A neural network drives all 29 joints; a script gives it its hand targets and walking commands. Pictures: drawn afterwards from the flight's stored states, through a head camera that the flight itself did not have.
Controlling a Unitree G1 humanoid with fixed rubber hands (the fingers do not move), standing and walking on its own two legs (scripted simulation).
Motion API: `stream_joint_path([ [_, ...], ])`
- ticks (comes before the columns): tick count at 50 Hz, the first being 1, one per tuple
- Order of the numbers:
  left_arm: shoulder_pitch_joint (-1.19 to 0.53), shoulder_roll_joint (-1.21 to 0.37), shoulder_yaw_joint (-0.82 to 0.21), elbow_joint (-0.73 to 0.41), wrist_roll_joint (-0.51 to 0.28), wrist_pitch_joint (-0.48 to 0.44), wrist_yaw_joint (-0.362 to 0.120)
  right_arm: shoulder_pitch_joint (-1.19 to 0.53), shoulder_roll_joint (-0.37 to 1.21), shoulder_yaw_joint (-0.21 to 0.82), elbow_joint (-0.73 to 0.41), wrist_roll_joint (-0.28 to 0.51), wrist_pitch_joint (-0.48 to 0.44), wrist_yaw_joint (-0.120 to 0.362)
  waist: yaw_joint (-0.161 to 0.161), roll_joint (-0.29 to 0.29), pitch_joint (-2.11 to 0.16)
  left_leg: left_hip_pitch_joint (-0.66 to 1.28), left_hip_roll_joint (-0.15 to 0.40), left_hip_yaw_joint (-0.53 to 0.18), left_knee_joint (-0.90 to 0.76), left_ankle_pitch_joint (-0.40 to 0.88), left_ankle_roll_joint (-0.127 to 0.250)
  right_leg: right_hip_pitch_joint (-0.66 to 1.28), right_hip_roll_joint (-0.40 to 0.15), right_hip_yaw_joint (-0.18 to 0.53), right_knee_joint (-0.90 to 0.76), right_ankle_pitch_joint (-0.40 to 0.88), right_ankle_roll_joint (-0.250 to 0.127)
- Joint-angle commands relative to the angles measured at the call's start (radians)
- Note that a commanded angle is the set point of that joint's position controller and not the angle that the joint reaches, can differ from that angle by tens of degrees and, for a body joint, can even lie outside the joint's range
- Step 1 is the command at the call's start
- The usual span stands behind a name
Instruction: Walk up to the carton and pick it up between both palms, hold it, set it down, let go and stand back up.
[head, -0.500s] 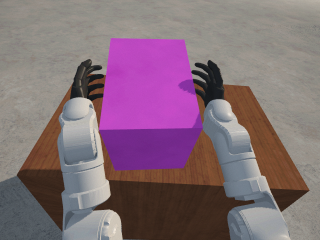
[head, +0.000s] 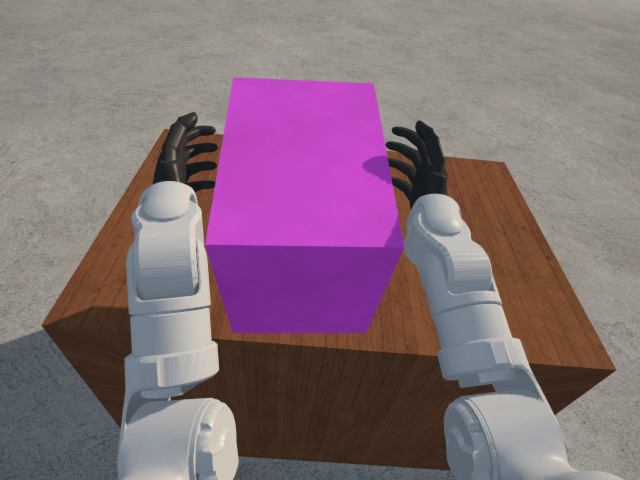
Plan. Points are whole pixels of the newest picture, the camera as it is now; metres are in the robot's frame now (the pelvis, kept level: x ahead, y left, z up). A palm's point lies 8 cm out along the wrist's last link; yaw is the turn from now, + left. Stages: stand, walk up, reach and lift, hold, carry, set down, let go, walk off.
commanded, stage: hold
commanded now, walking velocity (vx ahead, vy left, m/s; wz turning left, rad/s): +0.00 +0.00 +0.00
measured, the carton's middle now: (302, 209) +0.44 -0.02 +0.12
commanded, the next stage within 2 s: set down in 0.34 s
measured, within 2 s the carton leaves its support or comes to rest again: neither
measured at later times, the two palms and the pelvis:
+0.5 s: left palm (168, 184) +0.38 +0.13 +0.22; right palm (421, 188) +0.37 -0.15 +0.21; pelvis +0.00 +0.00 +0.00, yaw +1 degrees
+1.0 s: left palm (184, 212) +0.42 +0.13 +0.14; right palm (398, 209) +0.41 -0.15 +0.14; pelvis +0.05 +0.01 +0.00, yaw +1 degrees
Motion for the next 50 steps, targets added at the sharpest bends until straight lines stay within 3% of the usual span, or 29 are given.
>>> stream_joint_path([
  [1,-0.516,-0.32,-0.345,-0.089,-0.161,-0.065,-0.128,-0.565,0.27,0.262,-0.186,0.049,-0.041,0.076,-0.002,0.059,-0.438,0.005,-0.086,0.084,-0.017,0.17,-0.01,0.179,0.062,-0.033,0.033,0.122,0.032],
  [22,-0.493,-0.33,-0.372,-0.137,-0.155,-0.072,-0.139,-0.554,0.253,0.258,-0.228,0.056,-0.055,0.067,-0.019,0.086,-0.422,0.036,-0.084,0.078,-0.007,0.207,-0.032,0.175,0.069,-0.048,0.033,0.141,0.032],
  [29,-0.425,-0.276,-0.268,-0.03,-0.098,-0.191,-0.153,-0.523,0.232,0.143,-0.169,-0.08,-0.197,0.125,0.018,0.087,-0.327,-0.052,-0.073,0.089,-0.082,-0.027,-0.007,0.209,0.046,-0.068,0.035,0.009,0.044],
  [32,-0.366,-0.253,-0.225,0.03,-0.072,-0.271,-0.156,-0.472,0.224,0.102,-0.112,-0.148,-0.287,0.161,0.033,0.072,-0.286,-0.072,-0.067,0.092,-0.104,-0.047,0.003,0.226,0.035,-0.065,0.03,-0.011,0.05],
  [37,-0.324,-0.256,-0.254,0.075,-0.082,-0.409,-0.145,-0.394,0.22,0.116,-0.034,-0.188,-0.406,0.188,0.026,0.047,-0.297,-0.059,-0.075,0.088,-0.105,0.05,-0.011,0.277,0.043,-0.053,0.027,0.13,0.061],
  [43,-0.387,-0.365,-0.399,0.06,-0.138,-0.563,-0.097,-0.411,0.287,0.234,-0.016,-0.16,-0.516,0.177,0.013,0.076,-0.516,0.0,-0.087,0.06,-0.052,0.363,-0.031,0.372,0.057,-0.019,0.05,0.465,0.057],
  [46,-0.393,-0.411,-0.436,0.048,-0.142,-0.595,-0.082,-0.404,0.332,0.288,-0.022,-0.153,-0.541,0.174,0.02,0.087,-0.593,-0.006,-0.086,0.053,-0.035,0.458,-0.026,0.404,0.053,-0.002,0.066,0.574,0.051],
  [50,-0.339,-0.408,-0.42,0.051,-0.128,-0.572,-0.083,-0.383,0.338,0.328,-0.031,-0.132,-0.537,0.169,0.04,0.068,-0.571,-0.022,-0.079,0.048,-0.037,0.468,-0.011,0.438,0.046,0.009,0.077,0.616,0.051],
])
